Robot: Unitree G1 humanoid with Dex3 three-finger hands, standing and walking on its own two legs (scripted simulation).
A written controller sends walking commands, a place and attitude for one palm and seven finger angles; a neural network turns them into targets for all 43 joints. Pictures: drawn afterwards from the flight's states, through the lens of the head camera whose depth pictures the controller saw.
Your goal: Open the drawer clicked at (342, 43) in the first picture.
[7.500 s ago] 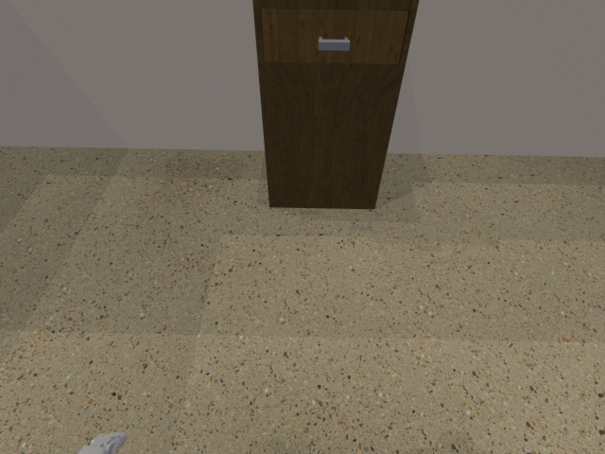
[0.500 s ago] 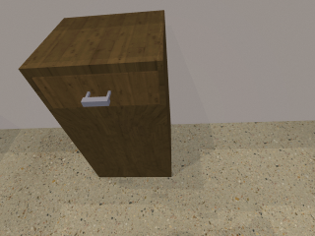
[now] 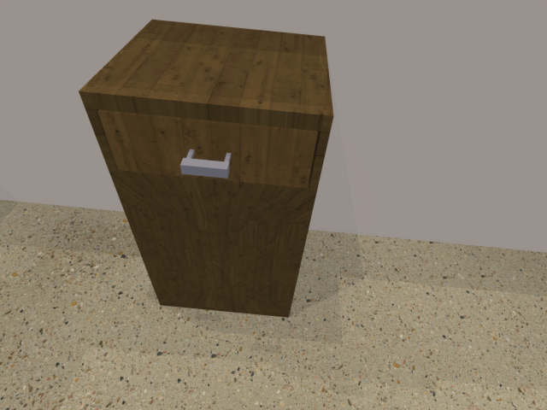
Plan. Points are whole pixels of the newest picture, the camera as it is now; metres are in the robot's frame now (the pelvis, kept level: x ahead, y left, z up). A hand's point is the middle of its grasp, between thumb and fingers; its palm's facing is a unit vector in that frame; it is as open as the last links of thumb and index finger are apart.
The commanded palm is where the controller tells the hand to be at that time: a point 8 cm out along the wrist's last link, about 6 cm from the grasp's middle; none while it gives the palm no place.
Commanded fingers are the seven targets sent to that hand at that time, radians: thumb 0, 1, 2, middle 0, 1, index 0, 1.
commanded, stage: come to a stop and stand still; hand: left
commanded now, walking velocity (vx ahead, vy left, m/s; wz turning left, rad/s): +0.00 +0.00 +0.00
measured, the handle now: (207, 161) +0.60 +0.21 +0.01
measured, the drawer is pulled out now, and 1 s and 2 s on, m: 0.00 0.00 0.00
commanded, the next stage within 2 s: look again from close up in 0.24 s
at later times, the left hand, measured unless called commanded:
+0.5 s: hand out of the picture +0.01 +0.18 -0.18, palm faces -0.01 -0.98 -0.19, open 7.3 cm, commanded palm none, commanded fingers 0.00 0.90 0.90 -0.20 -0.30 -0.20 -0.30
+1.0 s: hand out of the picture +0.03 +0.16 -0.18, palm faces +0.00 -0.98 -0.21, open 7.3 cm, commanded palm none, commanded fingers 0.00 0.90 0.90 -0.20 -0.30 -0.20 -0.30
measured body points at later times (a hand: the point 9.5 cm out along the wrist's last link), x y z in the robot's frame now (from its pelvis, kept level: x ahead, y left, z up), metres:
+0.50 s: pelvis +0.01 +0.01 -0.01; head +0.03 +0.01 +0.44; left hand +0.01 +0.23 -0.17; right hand +0.00 -0.20 -0.17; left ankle -0.02 +0.11 -0.74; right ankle +0.00 -0.12 -0.74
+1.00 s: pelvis +0.03 -0.01 -0.01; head +0.05 -0.02 +0.44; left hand +0.03 +0.21 -0.16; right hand +0.02 -0.23 -0.17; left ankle -0.02 +0.11 -0.74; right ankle +0.00 -0.12 -0.74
